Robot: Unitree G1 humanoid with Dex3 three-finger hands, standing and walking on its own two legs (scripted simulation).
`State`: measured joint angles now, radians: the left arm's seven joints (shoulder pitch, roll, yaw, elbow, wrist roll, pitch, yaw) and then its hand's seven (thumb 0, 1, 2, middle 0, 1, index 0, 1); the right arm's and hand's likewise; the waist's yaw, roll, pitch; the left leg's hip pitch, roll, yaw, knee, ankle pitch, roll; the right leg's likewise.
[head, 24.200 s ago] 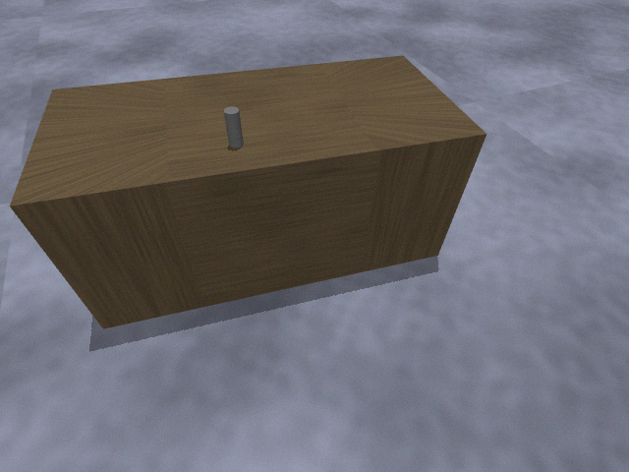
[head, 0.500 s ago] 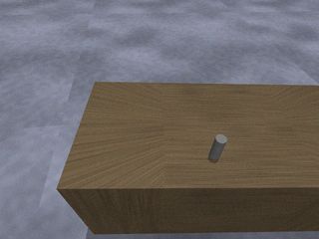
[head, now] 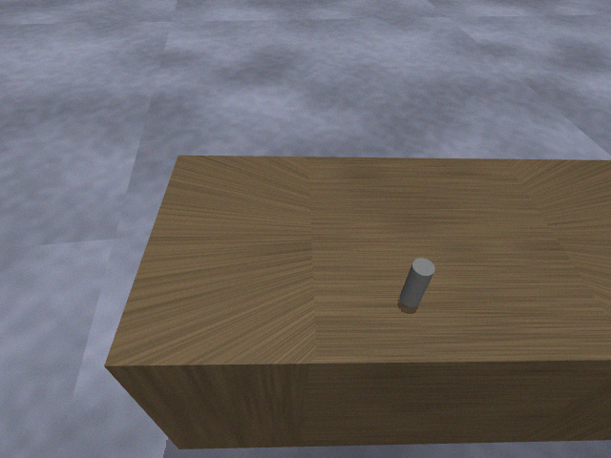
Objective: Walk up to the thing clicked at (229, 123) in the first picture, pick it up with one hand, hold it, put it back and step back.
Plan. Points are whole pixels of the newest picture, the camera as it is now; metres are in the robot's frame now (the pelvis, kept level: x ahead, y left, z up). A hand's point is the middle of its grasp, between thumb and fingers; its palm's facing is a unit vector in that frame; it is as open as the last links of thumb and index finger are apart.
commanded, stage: home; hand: right
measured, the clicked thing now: (416, 283) +0.47 -0.22 -0.13
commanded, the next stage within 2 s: stand in 0.20 s
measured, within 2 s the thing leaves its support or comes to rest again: neither
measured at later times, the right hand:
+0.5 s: hand out of the picture +0.07 -0.26 -0.16, palm faces -0.03 +0.93 -0.36, open 15.3 cm
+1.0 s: hand out of the picture +0.07 -0.26 -0.16, palm faces -0.03 +0.94 -0.35, open 7.5 cm
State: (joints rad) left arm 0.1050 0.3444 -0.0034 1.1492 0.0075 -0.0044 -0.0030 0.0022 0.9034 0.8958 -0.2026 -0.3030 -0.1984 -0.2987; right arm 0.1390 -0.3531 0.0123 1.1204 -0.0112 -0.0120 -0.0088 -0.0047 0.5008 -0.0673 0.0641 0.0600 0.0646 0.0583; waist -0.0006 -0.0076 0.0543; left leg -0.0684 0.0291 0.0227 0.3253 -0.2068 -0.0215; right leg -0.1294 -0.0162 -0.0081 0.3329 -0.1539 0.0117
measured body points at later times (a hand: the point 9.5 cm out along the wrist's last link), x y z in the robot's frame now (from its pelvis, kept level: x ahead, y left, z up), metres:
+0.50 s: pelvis +0.01 +0.00 +0.00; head +0.01 +0.00 +0.45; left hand +0.08 +0.30 -0.13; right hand +0.08 -0.30 -0.13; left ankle -0.02 +0.13 -0.75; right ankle +0.02 -0.13 -0.75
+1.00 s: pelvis +0.01 +0.00 +0.00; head +0.01 +0.00 +0.45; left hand +0.08 +0.30 -0.13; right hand +0.07 -0.30 -0.13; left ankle -0.02 +0.13 -0.75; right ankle +0.02 -0.13 -0.75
